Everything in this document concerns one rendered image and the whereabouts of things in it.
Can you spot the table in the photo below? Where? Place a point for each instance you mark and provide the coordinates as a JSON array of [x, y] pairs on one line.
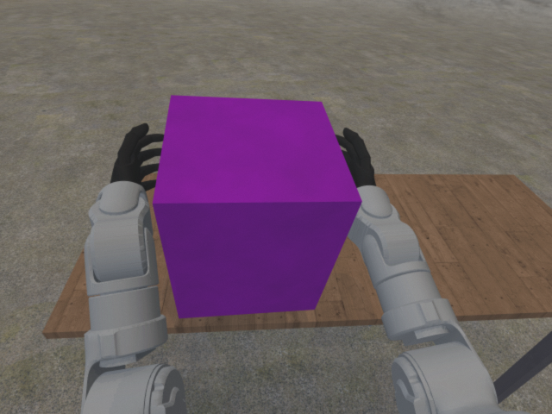
[[487, 239]]

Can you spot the right robot hand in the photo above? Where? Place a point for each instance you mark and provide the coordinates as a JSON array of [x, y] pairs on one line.
[[357, 158]]

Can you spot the robot right forearm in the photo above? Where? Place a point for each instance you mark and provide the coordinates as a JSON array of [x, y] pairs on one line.
[[414, 310]]

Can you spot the carton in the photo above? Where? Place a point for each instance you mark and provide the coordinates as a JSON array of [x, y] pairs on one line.
[[253, 202]]

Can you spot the right robot upper arm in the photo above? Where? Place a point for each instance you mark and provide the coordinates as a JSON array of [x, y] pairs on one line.
[[443, 379]]

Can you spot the left robot upper arm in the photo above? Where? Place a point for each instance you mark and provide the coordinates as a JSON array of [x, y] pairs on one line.
[[152, 389]]

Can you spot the left robot hand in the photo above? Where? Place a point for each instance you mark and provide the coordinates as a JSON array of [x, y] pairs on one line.
[[128, 163]]

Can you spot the robot left forearm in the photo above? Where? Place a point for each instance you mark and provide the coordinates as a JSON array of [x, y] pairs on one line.
[[120, 264]]

